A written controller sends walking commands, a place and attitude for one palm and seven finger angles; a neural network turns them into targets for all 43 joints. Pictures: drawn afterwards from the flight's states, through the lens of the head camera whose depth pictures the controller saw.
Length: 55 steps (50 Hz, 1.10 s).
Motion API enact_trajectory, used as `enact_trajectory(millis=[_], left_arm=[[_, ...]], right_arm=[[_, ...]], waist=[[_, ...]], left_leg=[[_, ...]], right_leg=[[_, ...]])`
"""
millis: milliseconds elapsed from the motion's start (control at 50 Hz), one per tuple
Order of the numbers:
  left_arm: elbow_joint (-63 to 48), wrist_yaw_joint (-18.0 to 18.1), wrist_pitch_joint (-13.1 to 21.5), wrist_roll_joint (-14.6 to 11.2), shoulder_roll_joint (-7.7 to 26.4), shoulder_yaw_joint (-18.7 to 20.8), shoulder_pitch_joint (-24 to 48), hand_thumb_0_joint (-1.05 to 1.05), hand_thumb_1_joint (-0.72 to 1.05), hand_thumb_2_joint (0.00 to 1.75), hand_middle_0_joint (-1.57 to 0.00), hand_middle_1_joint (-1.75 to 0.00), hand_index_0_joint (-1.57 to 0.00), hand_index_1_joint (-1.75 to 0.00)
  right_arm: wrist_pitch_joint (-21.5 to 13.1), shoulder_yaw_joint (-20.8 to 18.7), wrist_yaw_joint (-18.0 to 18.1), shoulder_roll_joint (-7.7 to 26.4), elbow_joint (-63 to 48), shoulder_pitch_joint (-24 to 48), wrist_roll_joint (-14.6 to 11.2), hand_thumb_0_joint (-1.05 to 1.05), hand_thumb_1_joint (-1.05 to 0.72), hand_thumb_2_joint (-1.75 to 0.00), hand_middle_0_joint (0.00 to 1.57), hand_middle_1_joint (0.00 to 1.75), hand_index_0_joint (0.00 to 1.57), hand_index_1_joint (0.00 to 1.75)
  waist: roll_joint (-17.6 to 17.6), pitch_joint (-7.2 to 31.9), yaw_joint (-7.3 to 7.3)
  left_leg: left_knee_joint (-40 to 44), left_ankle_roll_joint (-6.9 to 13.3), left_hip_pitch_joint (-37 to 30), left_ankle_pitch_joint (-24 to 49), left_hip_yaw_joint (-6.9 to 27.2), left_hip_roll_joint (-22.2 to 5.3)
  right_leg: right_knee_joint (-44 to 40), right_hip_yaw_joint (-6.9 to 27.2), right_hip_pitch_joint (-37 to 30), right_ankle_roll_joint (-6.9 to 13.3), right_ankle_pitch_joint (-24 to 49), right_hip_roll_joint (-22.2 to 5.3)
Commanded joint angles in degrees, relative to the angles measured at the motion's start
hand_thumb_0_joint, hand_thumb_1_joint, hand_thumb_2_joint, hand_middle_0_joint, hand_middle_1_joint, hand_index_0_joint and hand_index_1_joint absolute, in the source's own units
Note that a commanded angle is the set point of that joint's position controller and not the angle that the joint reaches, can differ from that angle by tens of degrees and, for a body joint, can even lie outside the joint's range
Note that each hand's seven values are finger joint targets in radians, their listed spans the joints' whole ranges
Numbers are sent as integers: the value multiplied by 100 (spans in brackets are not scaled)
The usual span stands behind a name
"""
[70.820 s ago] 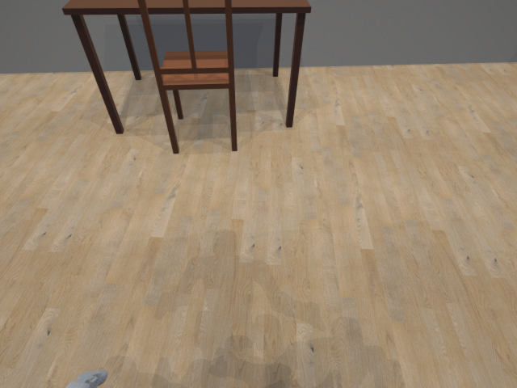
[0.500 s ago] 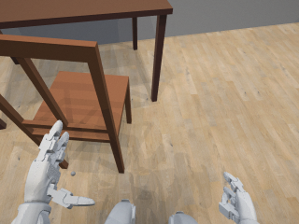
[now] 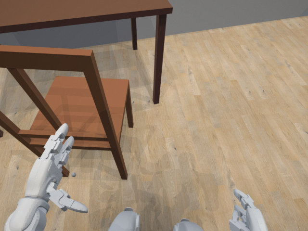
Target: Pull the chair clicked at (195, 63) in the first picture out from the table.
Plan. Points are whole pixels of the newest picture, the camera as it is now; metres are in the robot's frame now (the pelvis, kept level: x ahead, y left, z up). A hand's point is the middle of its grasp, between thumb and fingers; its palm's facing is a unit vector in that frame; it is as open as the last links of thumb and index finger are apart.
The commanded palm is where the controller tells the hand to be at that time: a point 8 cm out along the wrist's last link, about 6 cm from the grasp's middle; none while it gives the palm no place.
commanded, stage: raise the hand toward the chair's back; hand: left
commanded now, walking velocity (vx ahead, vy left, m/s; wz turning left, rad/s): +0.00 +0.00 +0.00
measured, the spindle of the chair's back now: (44, 107) +0.45 +0.36 +0.00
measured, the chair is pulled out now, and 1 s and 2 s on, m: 0.24 0.24 0.24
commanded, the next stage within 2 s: aim the fingers beside a spindle in 0.32 s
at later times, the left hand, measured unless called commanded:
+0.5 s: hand (71, 174) +0.24 +0.20 +0.05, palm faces +0.03 -1.00 -0.06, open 16.9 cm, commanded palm +0.22 +0.25 +0.04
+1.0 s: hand (86, 172) +0.25 +0.18 +0.02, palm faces -0.03 -1.00 -0.03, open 16.9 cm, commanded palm +0.24 +0.24 +0.02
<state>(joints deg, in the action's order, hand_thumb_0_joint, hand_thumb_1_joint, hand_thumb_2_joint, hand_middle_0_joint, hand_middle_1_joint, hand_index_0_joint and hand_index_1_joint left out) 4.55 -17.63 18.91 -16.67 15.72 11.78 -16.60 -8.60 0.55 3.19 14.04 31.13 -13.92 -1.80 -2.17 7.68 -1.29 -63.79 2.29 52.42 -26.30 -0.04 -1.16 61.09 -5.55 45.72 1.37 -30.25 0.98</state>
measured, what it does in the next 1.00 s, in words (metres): stands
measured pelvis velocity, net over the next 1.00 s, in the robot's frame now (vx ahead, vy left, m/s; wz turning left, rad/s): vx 0.00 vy -0.01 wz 0.00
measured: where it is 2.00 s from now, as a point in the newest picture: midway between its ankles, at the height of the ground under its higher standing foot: outside the picture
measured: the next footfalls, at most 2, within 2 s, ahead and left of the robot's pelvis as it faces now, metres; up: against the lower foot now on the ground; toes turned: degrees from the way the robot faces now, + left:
none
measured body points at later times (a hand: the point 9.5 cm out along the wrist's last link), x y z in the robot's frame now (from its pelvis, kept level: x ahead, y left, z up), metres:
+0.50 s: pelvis +0.00 -0.01 +0.00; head +0.06 +0.00 +0.44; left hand +0.23 +0.25 +0.05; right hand +0.18 -0.24 -0.08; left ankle +0.04 +0.09 -0.66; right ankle +0.00 -0.11 -0.66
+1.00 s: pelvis +0.00 -0.01 -0.02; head +0.08 +0.00 +0.43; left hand +0.25 +0.23 +0.02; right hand +0.17 -0.25 -0.10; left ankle +0.05 +0.09 -0.66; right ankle +0.00 -0.11 -0.66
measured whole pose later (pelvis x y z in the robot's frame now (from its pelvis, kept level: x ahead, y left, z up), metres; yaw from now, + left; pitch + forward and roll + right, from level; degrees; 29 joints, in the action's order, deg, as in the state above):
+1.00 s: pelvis +0.00 -0.01 -0.02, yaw +0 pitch +17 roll -3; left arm 7.5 -15.0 23.4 -15.2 13.9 9.7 -13.4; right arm -7.8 0.4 2.5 14.1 31.0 -12.9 -1.1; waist -2.1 8.6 -1.2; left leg -68.1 1.7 57.9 -27.6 0.1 -1.4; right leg 66.3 -5.7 51.5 2.1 -32.2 1.1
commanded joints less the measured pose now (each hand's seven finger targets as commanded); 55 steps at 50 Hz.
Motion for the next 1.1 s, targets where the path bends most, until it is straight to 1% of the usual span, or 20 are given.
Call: enact_trajectory(millis=[0,20,80,140,200,260,280,360,420,460,500,520,620,700,760,820,860,920,1000,1080], left_arm=[[-1555,305,673,-126,865,666,257,0,-50,30,-6,-8,-6,-8],[-1415,379,742,-90,779,618,246,0,-50,30,-6,-8,-6,-8],[-1176,435,891,36,684,450,375,0,-50,30,-6,-8,-6,-8],[-1015,252,818,42,674,333,293,0,-50,30,-6,-8,-6,-8],[-1064,66,626,-40,730,355,197,0,-50,30,-6,-8,-6,-8],[-1382,107,620,-102,900,524,291,0,-50,30,-6,-8,-6,-8],[-1471,138,657,-127,835,516,316,0,-50,30,-6,-8,-6,-8],[-1336,297,820,-94,795,542,447,0,-50,30,-6,-8,-6,-8],[-953,221,796,-27,656,371,391,0,-50,30,-6,-8,-6,-8],[-759,107,727,-21,656,329,415,0,-50,30,-6,-8,-6,-8],[-751,16,670,-50,695,319,586,0,-50,30,-6,-8,-6,-8],[-848,-19,667,-49,669,228,785,0,-50,30,-6,-8,-6,-8],[-1213,154,822,-71,849,456,878,0,-50,30,-6,-8,-6,-8],[-910,277,830,-27,883,615,755,0,-50,30,-6,-8,-6,-8],[-701,245,757,1,688,438,573,0,-50,30,-6,-8,-6,-8],[-800,163,709,10,480,125,540,0,-50,30,-6,-8,-6,-8],[-822,187,731,25,490,77,747,0,-50,30,-6,-8,-6,-8],[-933,292,878,49,628,224,932,0,-50,30,-6,-8,-6,-8],[-934,478,1029,118,718,325,1131,0,-50,30,-6,-8,-6,-8],[-732,492,982,181,657,250,1218,0,-50,30,-6,-8,-6,-8]], right_arm=[[-326,-343,44,692,-856,277,32,0,-90,-90,20,30,20,30],[-325,-338,32,680,-817,287,42,0,-90,-90,20,30,20,30],[-321,-337,2,714,-775,279,63,0,-90,-90,20,30,20,30],[-303,-342,-9,774,-823,244,39,0,-90,-90,20,30,20,30],[-263,-357,21,802,-933,239,-13,0,-90,-90,20,30,20,30],[-278,-330,56,767,-931,288,-2,0,-90,-90,20,30,20,30],[-281,-326,58,740,-938,281,2,0,-90,-90,20,30,20,30],[-299,-301,59,706,-826,310,33,0,-90,-90,20,30,20,30],[-291,-299,38,725,-810,294,27,0,-90,-90,20,30,20,30],[-277,-305,43,766,-820,273,14,0,-90,-90,20,30,20,30],[-272,-299,53,795,-861,269,0,0,-90,-90,20,30,20,30],[-285,-280,60,802,-870,278,0,0,-90,-90,20,30,20,30],[-338,-298,62,747,-848,264,43,0,-90,-90,20,30,20,30],[-260,-309,19,715,-780,299,52,0,-90,-90,20,30,20,30],[-221,-327,-17,713,-806,333,40,0,-90,-90,20,30,20,30],[-199,-332,-44,747,-877,288,34,0,-90,-90,20,30,20,30],[-197,-334,-26,768,-841,269,40,0,-90,-90,20,30,20,30],[-201,-346,-3,777,-827,256,61,0,-90,-90,20,30,20,30],[-187,-333,-17,753,-791,284,85,0,-90,-90,20,30,20,30],[-126,-320,-36,770,-776,288,88,0,-90,-90,20,30,20,30]], waist=[[-233,1505,104],[-208,1281,79],[-313,1058,-17],[-331,1203,-9],[-59,1419,-3],[-268,1498,64],[-171,1532,45],[-231,1204,17],[-131,1077,-57],[42,1097,-75],[3,1168,-76],[-164,1185,-99],[-209,1659,25],[-158,1545,40],[-225,1456,58],[-177,1514,-11],[-67,1449,-85],[17,1507,-69],[-86,1608,-42],[-236,1709,-34]], left_leg=[[970,-71,-1645,1523,374,32],[982,-92,-1570,1409,392,19],[931,-97,-1419,1118,410,15],[923,-85,-1396,998,384,34],[933,-43,-1416,1065,337,48],[961,-43,-1494,1160,370,49],[960,-40,-1548,1206,372,48],[899,-59,-1357,1006,399,42],[841,-55,-1230,856,381,52],[795,-35,-1108,767,384,50],[760,-28,-1064,706,353,72],[741,-20,-1102,717,347,80],[675,-25,-1280,1073,354,56],[590,-39,-1073,1139,305,61],[590,-42,-997,1095,309,67],[583,-34,-1070,1148,305,65],[526,-25,-1021,1073,348,43],[457,-26,-932,938,353,36],[383,-39,-864,863,352,38],[343,-46,-844,859,355,40]], right_leg=[[-853,170,-376,3,1344,80],[-841,148,-244,12,1219,89],[-783,151,50,19,962,76],[-827,204,-28,14,924,61],[-937,249,-322,-20,1047,61],[-911,235,-381,4,1082,73],[-908,227,-382,-9,1128,75],[-858,214,-120,8,909,86],[-869,240,-11,-8,822,72],[-875,273,-7,-14,746,79],[-892,319,-37,-29,702,60],[-885,337,-1,-20,716,49],[-751,341,-170,-4,988,47],[-671,358,-142,-15,1113,60],[-638,339,-55,-1,1073,64],[-622,315,-29,-16,1177,58],[-593,304,122,-21,1082,72],[-542,330,222,-21,903,67],[-430,342,338,-7,797,60],[-355,350,415,5,811,63]])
